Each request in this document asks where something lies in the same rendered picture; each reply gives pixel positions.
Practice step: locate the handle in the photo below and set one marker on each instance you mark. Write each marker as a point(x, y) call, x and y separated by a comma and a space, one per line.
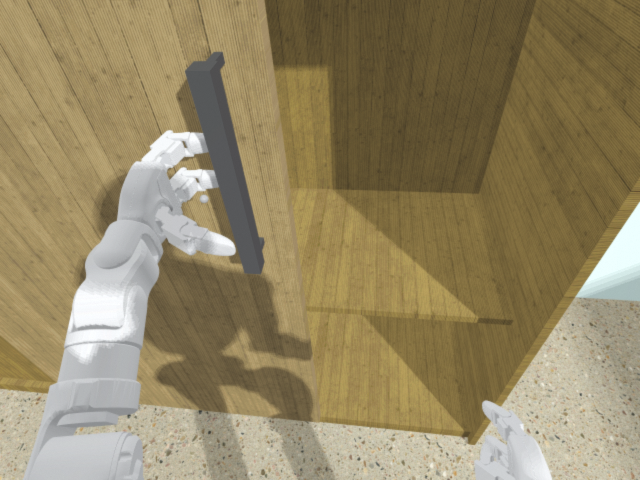
point(207, 89)

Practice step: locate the left robot forearm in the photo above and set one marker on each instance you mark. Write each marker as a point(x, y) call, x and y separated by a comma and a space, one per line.
point(97, 381)

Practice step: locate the left robot upper arm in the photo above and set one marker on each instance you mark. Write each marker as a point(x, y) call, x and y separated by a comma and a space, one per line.
point(102, 456)

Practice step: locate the robot right hand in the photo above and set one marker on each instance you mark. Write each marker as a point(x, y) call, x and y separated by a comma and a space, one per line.
point(520, 459)

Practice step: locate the wardrobe door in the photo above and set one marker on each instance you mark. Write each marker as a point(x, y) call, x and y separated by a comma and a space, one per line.
point(14, 364)
point(86, 87)

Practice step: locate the robot left hand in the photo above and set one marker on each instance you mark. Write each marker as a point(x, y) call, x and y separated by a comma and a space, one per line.
point(147, 189)

